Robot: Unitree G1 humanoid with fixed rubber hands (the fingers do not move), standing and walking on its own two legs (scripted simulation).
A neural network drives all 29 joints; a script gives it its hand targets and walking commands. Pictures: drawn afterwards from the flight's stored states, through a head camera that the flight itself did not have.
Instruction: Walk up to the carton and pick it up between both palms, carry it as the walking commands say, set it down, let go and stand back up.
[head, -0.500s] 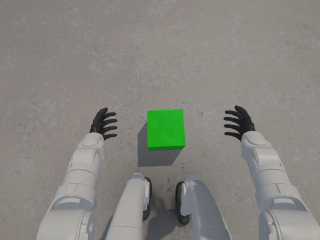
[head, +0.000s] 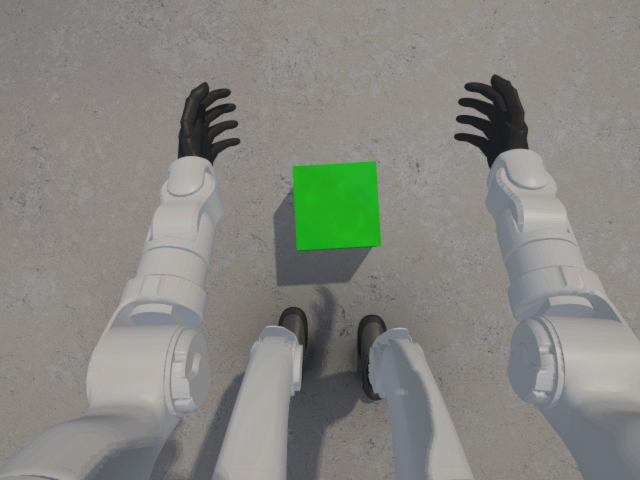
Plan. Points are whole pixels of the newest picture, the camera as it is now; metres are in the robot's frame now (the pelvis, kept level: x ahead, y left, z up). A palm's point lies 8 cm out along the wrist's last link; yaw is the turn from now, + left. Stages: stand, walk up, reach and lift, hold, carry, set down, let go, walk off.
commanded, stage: reach and lift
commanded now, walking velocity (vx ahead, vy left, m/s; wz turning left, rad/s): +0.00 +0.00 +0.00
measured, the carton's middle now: (335, 209) +0.45 -0.01 -0.58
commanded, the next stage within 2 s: none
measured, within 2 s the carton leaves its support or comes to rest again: neither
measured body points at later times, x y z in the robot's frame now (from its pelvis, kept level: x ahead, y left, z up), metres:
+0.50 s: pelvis -0.04 +0.00 -0.11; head +0.29 +0.00 +0.20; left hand +0.46 +0.16 -0.26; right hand +0.47 -0.20 -0.26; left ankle +0.07 +0.11 -0.62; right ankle +0.05 -0.11 -0.62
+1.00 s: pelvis -0.05 +0.00 -0.23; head +0.30 -0.01 +0.05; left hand +0.46 +0.16 -0.41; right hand +0.47 -0.19 -0.40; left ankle +0.07 +0.11 -0.62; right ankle +0.05 -0.11 -0.62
